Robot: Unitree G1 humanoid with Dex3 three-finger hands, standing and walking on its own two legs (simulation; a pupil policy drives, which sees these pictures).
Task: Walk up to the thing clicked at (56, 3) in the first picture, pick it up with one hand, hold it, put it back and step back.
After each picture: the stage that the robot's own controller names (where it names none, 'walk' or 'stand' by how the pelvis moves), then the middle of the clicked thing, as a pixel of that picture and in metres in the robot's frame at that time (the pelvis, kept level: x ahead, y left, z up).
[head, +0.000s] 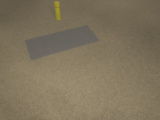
stand; (57, 11) +1.99 +0.29 -0.65
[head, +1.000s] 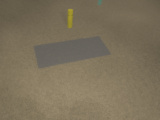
walk; (70, 18) +1.86 +0.10 -0.64
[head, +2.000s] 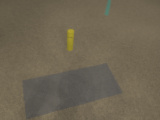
walk; (70, 40) +1.26 +0.09 -0.64
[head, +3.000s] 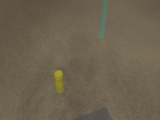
walk; (59, 82) +0.77 +0.15 -0.65
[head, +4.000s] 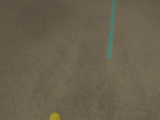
walk; out of the picture +0.43 +0.19 -0.63
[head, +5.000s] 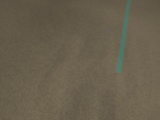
stand; out of the picture +0.31 +0.13 -0.65
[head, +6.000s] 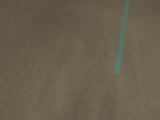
stand; out of the picture +0.31 +0.15 -0.66
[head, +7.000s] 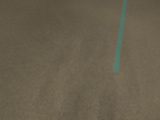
stand; out of the picture +0.32 +0.16 -0.66
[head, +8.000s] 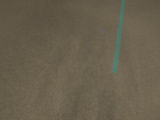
stand; out of the picture +0.30 +0.16 -0.66
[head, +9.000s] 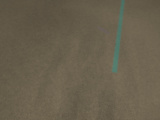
stand; out of the picture +0.30 +0.16 -0.66
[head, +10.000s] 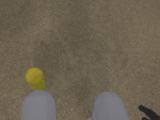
go down; (36, 81) +0.37 +0.17 -0.35
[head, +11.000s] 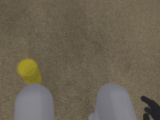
go down; (31, 75) +0.38 +0.19 -0.27
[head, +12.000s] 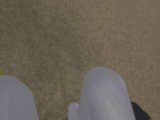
close in; out of the picture +0.37 +0.23 -0.16
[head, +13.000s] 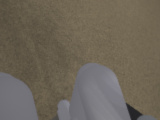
close; out of the picture +0.39 +0.24 -0.15
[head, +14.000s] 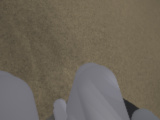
lift; out of the picture +0.37 +0.23 -0.16
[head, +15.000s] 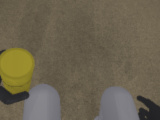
lift; (17, 80) +0.31 +0.21 -0.02
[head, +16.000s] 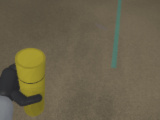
hold; (32, 87) +0.31 +0.15 +0.08
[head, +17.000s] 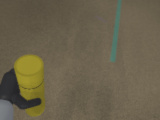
hold; (32, 90) +0.31 +0.16 +0.04
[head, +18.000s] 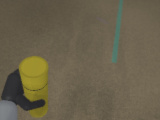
hold; (36, 91) +0.30 +0.15 +0.04
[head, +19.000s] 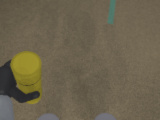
crouch; (30, 82) +0.34 +0.16 -0.02
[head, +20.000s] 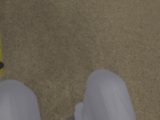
lower; out of the picture +0.41 +0.23 -0.12
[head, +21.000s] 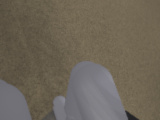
lower; out of the picture +0.41 +0.25 -0.16
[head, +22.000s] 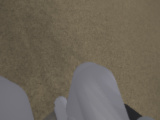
lower; out of the picture +0.40 +0.26 -0.16
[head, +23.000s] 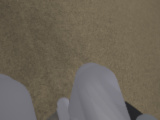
lower; out of the picture +0.39 +0.26 -0.16
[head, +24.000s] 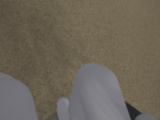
rest; out of the picture +0.38 +0.26 -0.16
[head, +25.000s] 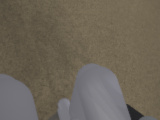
withdraw; out of the picture +0.39 +0.25 -0.16
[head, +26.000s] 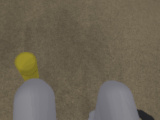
walk; (29, 70) +0.39 +0.21 -0.24
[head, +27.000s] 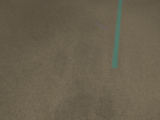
stand; out of the picture +0.32 +0.15 -0.59
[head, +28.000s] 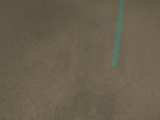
stand; out of the picture +0.33 +0.17 -0.60
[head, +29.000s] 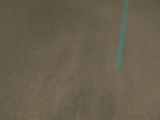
stand; out of the picture +0.34 +0.15 -0.62
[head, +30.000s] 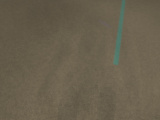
walk; out of the picture +0.35 +0.15 -0.65
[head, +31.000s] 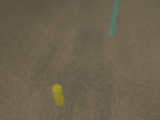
walk; (58, 95) +0.52 +0.17 -0.63
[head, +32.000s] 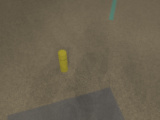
walk; (63, 61) +0.85 +0.15 -0.62
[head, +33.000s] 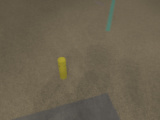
stand; (62, 68) +0.92 +0.17 -0.64
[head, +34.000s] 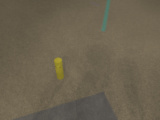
stand; (59, 69) +0.93 +0.20 -0.66
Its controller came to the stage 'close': yes
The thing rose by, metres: 0.68
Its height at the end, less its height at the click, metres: +0.00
